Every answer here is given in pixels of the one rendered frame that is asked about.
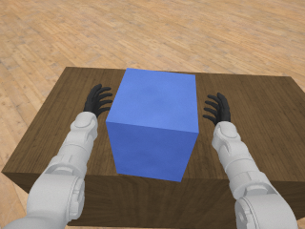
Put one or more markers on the right robot hand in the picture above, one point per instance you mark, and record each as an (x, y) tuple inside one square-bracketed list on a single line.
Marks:
[(222, 112)]

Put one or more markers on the left robot forearm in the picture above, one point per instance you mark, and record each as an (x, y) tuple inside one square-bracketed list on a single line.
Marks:
[(75, 151)]

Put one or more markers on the right robot forearm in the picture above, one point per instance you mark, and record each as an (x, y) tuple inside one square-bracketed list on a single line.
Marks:
[(244, 176)]

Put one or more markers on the left robot hand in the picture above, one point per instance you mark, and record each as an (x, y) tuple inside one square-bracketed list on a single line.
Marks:
[(93, 102)]

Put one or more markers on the left robot upper arm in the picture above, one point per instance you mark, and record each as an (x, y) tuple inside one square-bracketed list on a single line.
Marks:
[(55, 200)]

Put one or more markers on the pedestal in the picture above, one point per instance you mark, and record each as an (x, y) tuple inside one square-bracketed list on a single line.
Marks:
[(268, 112)]

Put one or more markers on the carton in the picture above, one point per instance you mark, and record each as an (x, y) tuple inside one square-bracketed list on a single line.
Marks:
[(153, 124)]

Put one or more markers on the right robot upper arm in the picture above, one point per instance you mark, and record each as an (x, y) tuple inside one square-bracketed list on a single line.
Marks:
[(268, 211)]

